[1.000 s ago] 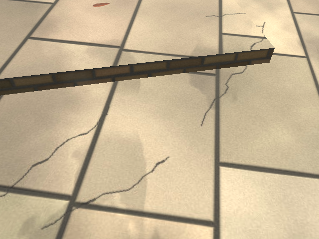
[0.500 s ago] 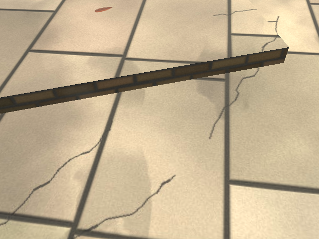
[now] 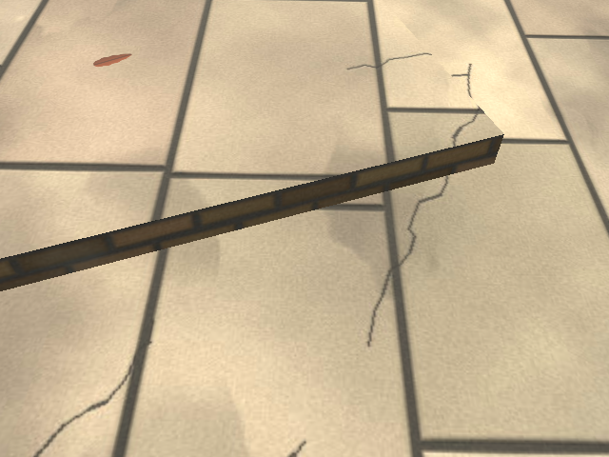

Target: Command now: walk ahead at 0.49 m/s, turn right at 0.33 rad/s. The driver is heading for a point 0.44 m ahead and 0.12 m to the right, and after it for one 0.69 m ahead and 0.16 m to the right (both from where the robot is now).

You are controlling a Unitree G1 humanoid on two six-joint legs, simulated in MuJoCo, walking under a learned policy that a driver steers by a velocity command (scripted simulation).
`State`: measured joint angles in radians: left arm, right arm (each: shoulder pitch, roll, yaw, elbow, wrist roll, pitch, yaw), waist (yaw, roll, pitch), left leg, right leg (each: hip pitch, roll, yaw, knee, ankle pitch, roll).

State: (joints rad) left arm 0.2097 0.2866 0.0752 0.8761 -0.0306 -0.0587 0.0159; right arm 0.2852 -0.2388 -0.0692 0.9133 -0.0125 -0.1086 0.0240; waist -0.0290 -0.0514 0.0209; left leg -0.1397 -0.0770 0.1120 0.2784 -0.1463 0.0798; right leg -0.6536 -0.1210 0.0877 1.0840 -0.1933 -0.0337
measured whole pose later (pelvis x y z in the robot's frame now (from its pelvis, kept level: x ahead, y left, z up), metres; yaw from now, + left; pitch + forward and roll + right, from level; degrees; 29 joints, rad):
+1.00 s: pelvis +0.42 -0.08 -0.01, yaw -26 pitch +2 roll +0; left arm 0.18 0.28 0.05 0.72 0.00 0.05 0.03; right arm 0.13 -0.23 -0.02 0.77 -0.02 -0.02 0.00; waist -0.02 -0.02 0.03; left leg -0.38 -0.01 -0.01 0.48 -0.13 0.02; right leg -0.36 0.01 0.08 0.83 -0.51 0.07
